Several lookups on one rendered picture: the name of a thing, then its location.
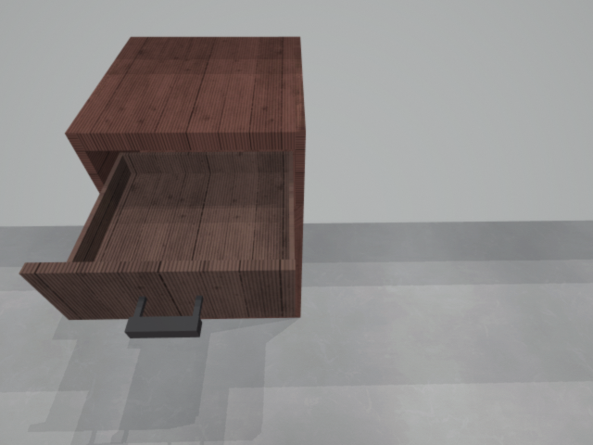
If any handle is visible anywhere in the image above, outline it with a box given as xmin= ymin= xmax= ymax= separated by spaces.
xmin=124 ymin=296 xmax=203 ymax=338

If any cabinet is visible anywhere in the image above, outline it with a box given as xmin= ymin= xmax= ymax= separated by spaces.
xmin=65 ymin=37 xmax=306 ymax=319

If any drawer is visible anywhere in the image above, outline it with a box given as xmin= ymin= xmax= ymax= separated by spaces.
xmin=19 ymin=151 xmax=296 ymax=320

